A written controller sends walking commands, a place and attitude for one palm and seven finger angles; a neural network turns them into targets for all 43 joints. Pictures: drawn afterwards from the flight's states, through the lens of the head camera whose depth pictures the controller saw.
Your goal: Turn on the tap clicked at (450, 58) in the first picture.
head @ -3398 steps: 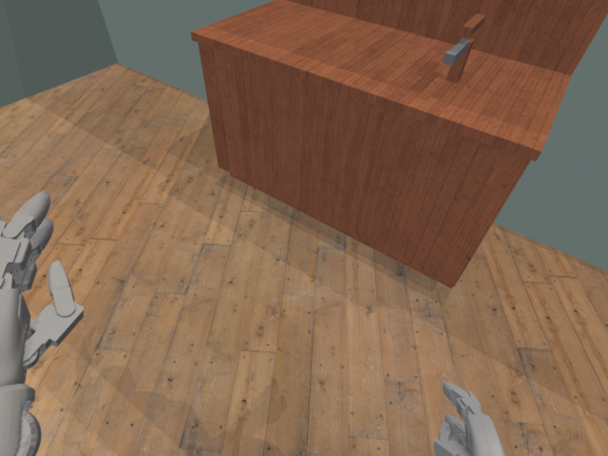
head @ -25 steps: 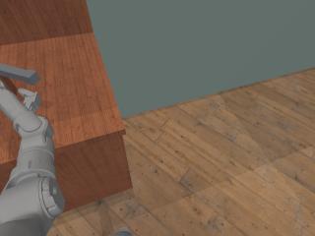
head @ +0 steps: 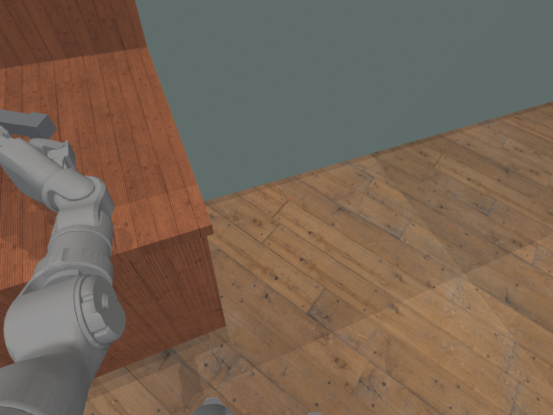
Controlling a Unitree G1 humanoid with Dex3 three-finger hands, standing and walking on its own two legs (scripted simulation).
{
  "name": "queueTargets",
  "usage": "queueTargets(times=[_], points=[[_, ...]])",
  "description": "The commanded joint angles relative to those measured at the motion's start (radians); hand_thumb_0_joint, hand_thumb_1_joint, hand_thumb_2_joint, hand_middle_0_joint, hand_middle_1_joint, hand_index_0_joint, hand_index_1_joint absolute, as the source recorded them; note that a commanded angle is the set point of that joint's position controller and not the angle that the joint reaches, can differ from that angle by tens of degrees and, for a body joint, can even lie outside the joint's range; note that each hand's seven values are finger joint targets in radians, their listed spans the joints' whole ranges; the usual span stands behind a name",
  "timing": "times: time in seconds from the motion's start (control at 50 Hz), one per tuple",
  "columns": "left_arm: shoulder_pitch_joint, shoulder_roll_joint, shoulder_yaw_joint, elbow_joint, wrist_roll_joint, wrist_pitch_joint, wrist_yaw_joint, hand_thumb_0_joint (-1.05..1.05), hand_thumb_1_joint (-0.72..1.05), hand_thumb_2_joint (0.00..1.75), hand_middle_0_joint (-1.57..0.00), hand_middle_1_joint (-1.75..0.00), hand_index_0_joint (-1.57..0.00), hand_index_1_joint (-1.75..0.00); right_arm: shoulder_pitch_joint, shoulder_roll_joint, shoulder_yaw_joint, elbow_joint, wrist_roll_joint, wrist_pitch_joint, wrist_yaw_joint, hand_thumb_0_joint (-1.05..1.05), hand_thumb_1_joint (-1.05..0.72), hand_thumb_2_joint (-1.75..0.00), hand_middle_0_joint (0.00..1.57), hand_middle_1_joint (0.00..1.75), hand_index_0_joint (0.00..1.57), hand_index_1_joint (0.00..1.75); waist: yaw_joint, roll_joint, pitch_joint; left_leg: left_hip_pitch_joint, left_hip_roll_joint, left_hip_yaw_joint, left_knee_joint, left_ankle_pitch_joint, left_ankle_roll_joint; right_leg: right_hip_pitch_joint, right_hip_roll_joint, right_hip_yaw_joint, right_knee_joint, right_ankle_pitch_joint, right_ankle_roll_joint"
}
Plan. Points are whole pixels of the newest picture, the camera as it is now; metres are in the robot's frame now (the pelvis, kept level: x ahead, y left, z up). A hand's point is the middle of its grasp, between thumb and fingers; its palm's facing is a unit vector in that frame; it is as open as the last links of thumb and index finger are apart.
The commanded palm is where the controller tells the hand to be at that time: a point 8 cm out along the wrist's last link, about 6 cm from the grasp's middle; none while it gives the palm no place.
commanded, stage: push the lever round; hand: left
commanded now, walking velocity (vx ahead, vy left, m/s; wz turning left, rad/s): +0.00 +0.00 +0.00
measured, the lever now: (39, 127) +0.52 +0.32 +0.11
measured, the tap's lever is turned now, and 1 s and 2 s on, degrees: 58 86 86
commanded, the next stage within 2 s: lift the hand up off the lever in 1.00 s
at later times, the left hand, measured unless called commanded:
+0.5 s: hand (82, 134) +0.51 +0.26 +0.10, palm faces +0.85 -0.51 -0.13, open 8.1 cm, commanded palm +0.47 +0.27 +0.10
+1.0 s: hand (85, 119) +0.54 +0.27 +0.11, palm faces +0.84 -0.53 -0.14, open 8.2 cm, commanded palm +0.49 +0.28 +0.10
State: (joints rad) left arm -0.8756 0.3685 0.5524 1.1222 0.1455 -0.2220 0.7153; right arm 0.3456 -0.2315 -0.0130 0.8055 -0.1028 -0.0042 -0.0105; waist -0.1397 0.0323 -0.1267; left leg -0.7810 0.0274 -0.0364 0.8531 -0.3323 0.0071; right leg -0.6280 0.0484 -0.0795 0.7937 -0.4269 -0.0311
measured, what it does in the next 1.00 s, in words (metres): stands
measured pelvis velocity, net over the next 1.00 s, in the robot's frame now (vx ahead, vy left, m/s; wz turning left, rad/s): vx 0.01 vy -0.01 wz -0.01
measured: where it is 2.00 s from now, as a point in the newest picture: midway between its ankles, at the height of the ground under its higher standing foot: outside the picture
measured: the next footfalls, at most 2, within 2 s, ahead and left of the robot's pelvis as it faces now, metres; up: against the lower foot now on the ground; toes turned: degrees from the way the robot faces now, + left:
none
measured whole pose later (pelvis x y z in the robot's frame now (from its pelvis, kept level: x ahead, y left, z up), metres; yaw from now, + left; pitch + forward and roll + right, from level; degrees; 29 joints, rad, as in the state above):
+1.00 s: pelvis +0.01 -0.01 +0.00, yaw +0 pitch +20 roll -3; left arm -1.08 0.49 0.61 1.30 0.22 -0.16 0.80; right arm 0.40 -0.25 -0.01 0.79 -0.12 -0.02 0.04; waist -0.20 0.04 -0.16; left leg -0.87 0.05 -0.05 0.87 -0.35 -0.01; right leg -0.71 0.07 -0.09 0.80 -0.44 -0.05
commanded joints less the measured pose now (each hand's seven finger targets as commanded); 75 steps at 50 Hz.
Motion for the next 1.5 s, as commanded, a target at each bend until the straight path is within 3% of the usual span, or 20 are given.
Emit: queueTargets(times=[0.0, 0.02, 0.08, 0.22, 0.24, 0.26, 0.32, 0.38, 0.46, 0.54, 0.62, 0.68, 0.92, 0.96, 1.02, 1.08, 1.14, 1.18, 1.3, 1.48], points=[[-0.513, 0.230, -0.045, -0.175, 0.057, -0.052, 0.028, 0.00, 0.90, 0.90, -0.15, -0.15, -0.15, -0.15, 0.105, -0.176, -0.059, -0.049, -0.006, -0.028, 0.001, 0.00, -0.90, -0.90, 0.20, 0.30, 0.20, 0.30, -0.034, 0.078, -0.355, 0.367, 0.006, -0.051, -0.076, 0.237, 0.015, -0.024, 0.001, 0.039, -0.108, 0.239, 0.013], [-0.546, 0.226, -0.055, -0.181, 0.066, -0.050, 0.033, 0.00, 0.90, 0.90, -0.15, -0.15, -0.15, -0.15, 0.106, -0.180, -0.059, -0.045, -0.010, -0.028, 0.002, 0.00, -0.90, -0.90, 0.20, 0.30, 0.20, 0.30, -0.038, 0.119, -0.365, 0.378, 0.006, -0.053, -0.077, 0.239, 0.010, -0.039, 0.001, 0.039, -0.104, 0.231, 0.013], [-0.556, 0.225, -0.048, -0.185, 0.069, -0.043, 0.054, 0.00, 0.90, 0.90, -0.15, -0.15, -0.15, -0.15, 0.118, -0.177, -0.060, -0.048, -0.014, -0.030, 0.012, 0.00, -0.90, -0.90, 0.20, 0.30, 0.20, 0.30, -0.032, 0.105, -0.407, 0.386, 0.005, -0.046, -0.067, 0.277, 0.014, -0.016, 0.004, 0.038, -0.102, 0.261, 0.013], [-0.589, 0.252, -0.025, -0.119, 0.088, -0.010, 0.086, 0.00, 0.90, 0.90, -0.15, -0.15, -0.15, -0.15, 0.134, -0.183, -0.062, -0.034, -0.017, -0.029, 0.025, 0.00, -0.90, -0.90, 0.20, 0.30, 0.20, 0.30, -0.043, 0.101, -0.372, 0.341, 0.007, -0.044, -0.068, 0.257, 0.016, -0.019, 0.003, 0.038, -0.113, 0.253, 0.015], [-0.614, 0.213, -0.060, -0.128, 0.086, -0.008, 0.088, 0.00, 0.90, 0.90, -0.15, -0.15, -0.15, -0.15, 0.131, -0.178, -0.060, -0.036, -0.017, -0.033, 0.029, 0.00, -0.90, -0.90, 0.20, 0.30, 0.20, 0.30, -0.059, 0.097, -0.376, 0.346, 0.007, -0.043, -0.065, 0.250, 0.018, -0.034, 0.004, 0.036, -0.114, 0.248, 0.018], [-0.602, 0.249, -0.025, -0.115, 0.091, -0.007, 0.095, 0.00, 0.90, 0.90, -0.15, -0.15, -0.15, -0.15, 0.141, -0.179, -0.063, -0.032, -0.019, -0.034, 0.029, 0.00, -0.90, -0.90, 0.20, 0.30, 0.20, 0.30, -0.045, 0.087, -0.384, 0.337, 0.008, -0.045, -0.065, 0.251, 0.018, -0.021, 0.003, 0.037, -0.112, 0.249, 0.016], [-0.608, 0.218, -0.043, -0.125, 0.097, -0.003, 0.107, 0.00, 0.90, 0.90, -0.15, -0.15, -0.15, -0.15, 0.146, -0.179, -0.064, -0.028, -0.023, -0.038, 0.039, 0.00, -0.90, -0.90, 0.20, 0.30, 0.20, 0.30, -0.045, 0.112, -0.400, 0.362, 0.008, -0.047, -0.059, 0.281, 0.016, -0.029, 0.007, 0.034, -0.110, 0.264, 0.013], [-0.623, 0.213, -0.062, -0.098, 0.107, 0.007, 0.106, 0.00, 0.90, 0.90, -0.15, -0.15, -0.15, -0.15, 0.143, -0.179, -0.060, -0.024, -0.022, -0.041, 0.044, 0.00, -0.90, -0.90, 0.20, 0.30, 0.20, 0.30, -0.066, 0.101, -0.362, 0.330, 0.008, -0.039, -0.053, 0.253, 0.022, -0.044, 0.004, 0.037, -0.116, 0.256, 0.017], [-0.644, 0.279, -0.026, -0.110, 0.110, 0.004, 0.103, 0.00, 0.90, 0.90, -0.15, -0.15, -0.15, -0.15, 0.157, -0.180, -0.061, -0.030, -0.021, -0.041, 0.040, 0.00, -0.90, -0.90, 0.20, 0.30, 0.20, 0.30, -0.058, 0.096, -0.393, 0.296, 0.002, -0.030, -0.048, 0.248, 0.029, 0.001, -0.003, 0.050, -0.116, 0.290, 0.022], [-0.662, 0.286, -0.032, -0.082, 0.115, 0.006, 0.096, 0.00, 0.90, 0.90, -0.15, -0.15, -0.15, -0.15, 0.168, -0.182, -0.059, -0.027, -0.021, -0.042, 0.040, 0.00, -0.90, -0.90, 0.20, 0.30, 0.20, 0.30, -0.076, 0.086, -0.382, 0.281, 0.002, -0.028, -0.038, 0.246, 0.033, -0.006, -0.004, 0.053, -0.114, 0.306, 0.026], [-0.632, 0.350, 0.017, -0.070, 0.115, 0.007, 0.088, 0.00, 0.90, 0.90, -0.15, -0.15, -0.15, -0.15, 0.183, -0.185, -0.059, -0.035, -0.020, -0.036, 0.039, 0.00, -0.90, -0.90, 0.20, 0.30, 0.20, 0.30, -0.058, 0.080, -0.413, 0.255, -0.004, -0.019, -0.029, 0.267, 0.036, 0.049, -0.009, 0.062, -0.110, 0.364, 0.030], [-0.641, 0.308, -0.022, -0.074, 0.114, 0.010, 0.080, 0.00, 0.90, 0.90, -0.15, -0.15, -0.15, -0.15, 0.186, -0.180, -0.056, -0.044, -0.018, -0.035, 0.043, 0.00, -0.90, -0.90, 0.20, 0.30, 0.20, 0.30, -0.065, 0.099, -0.405, 0.268, -0.002, -0.014, -0.027, 0.281, 0.035, 0.034, -0.007, 0.058, -0.109, 0.374, 0.031], [-0.652, 0.406, 0.042, -0.005, 0.111, 0.021, 0.069, 0.00, 0.90, 0.90, -0.15, -0.15, -0.15, -0.15, 0.219, -0.198, -0.055, -0.043, -0.016, -0.028, 0.043, 0.00, -0.90, -0.90, 0.20, 0.30, 0.20, 0.30, -0.074, 0.060, -0.386, 0.208, -0.003, -0.016, -0.023, 0.264, 0.042, 0.057, -0.015, 0.067, -0.111, 0.402, 0.040], [-0.683, 0.359, -0.006, 0.011, 0.114, 0.026, 0.066, 0.00, 0.90, 0.90, -0.15, -0.15, -0.15, -0.15, 0.220, -0.195, -0.052, -0.044, -0.015, -0.030, 0.048, 0.00, -0.90, -0.90, 0.20, 0.30, 0.20, 0.30, -0.089, 0.088, -0.369, 0.223, 0.000, -0.015, -0.024, 0.261, 0.041, 0.013, -0.011, 0.061, -0.115, 0.375, 0.038], [-0.677, 0.420, 0.039, 0.043, 0.113, 0.025, 0.065, 0.00, 0.90, 0.90, -0.15, -0.15, -0.15, -0.15, 0.238, -0.205, -0.053, -0.043, -0.017, -0.029, 0.048, 0.00, -0.90, -0.90, 0.20, 0.30, 0.20, 0.30, -0.082, 0.073, -0.384, 0.212, 0.000, -0.022, -0.021, 0.266, 0.040, 0.022, -0.010, 0.062, -0.112, 0.373, 0.037], [-0.697, 0.365, -0.007, 0.061, 0.110, 0.027, 0.060, 0.00, 0.90, 0.90, -0.15, -0.15, -0.15, -0.15, 0.243, -0.202, -0.051, -0.044, -0.018, -0.032, 0.056, 0.00, -0.90, -0.90, 0.20, 0.30, 0.20, 0.30, -0.093, 0.095, -0.387, 0.245, 0.006, -0.025, -0.018, 0.286, 0.036, -0.026, -0.004, 0.051, -0.109, 0.353, 0.034], [-0.699, 0.369, 0.002, 0.045, 0.102, 0.023, 0.062, 0.00, 0.90, 0.90, -0.15, -0.15, -0.15, -0.15, 0.258, -0.206, -0.054, -0.045, -0.020, -0.032, 0.063, 0.00, -0.90, -0.90, 0.20, 0.30, 0.20, 0.30, -0.079, 0.125, -0.436, 0.304, 0.012, -0.038, -0.022, 0.332, 0.027, -0.036, 0.004, 0.041, -0.102, 0.345, 0.026], [-0.706, 0.328, -0.021, 0.021, 0.092, 0.020, 0.063, 0.00, 0.90, 0.90, -0.15, -0.15, -0.15, -0.15, 0.260, -0.203, -0.056, -0.042, -0.020, -0.031, 0.070, 0.00, -0.90, -0.90, 0.20, 0.30, 0.20, 0.30, -0.079, 0.154, -0.451, 0.355, 0.016, -0.040, -0.020, 0.370, 0.021, -0.052, 0.010, 0.035, -0.106, 0.348, 0.023], [-0.694, 0.329, 0.000, -0.003, 0.081, 0.022, 0.070, 0.00, 0.90, 0.90, -0.15, -0.15, -0.15, -0.15, 0.262, -0.206, -0.061, -0.037, -0.019, -0.025, 0.075, 0.00, -0.90, -0.90, 0.20, 0.30, 0.20, 0.30, -0.071, 0.114, -0.447, 0.371, 0.016, -0.038, -0.032, 0.405, 0.021, -0.012, 0.014, 0.032, -0.115, 0.376, 0.023], [-0.661, 0.332, 0.012, -0.029, 0.091, 0.036, 0.081, 0.00, 0.90, 0.90, -0.15, -0.15, -0.15, -0.15, 0.251, -0.206, -0.063, -0.039, -0.021, -0.025, 0.082, 0.00, -0.90, -0.90, 0.20, 0.30, 0.20, 0.30, -0.060, 0.123, -0.416, 0.394, 0.019, -0.045, -0.051, 0.421, 0.016, -0.011, 0.017, 0.025, -0.124, 0.363, 0.019]])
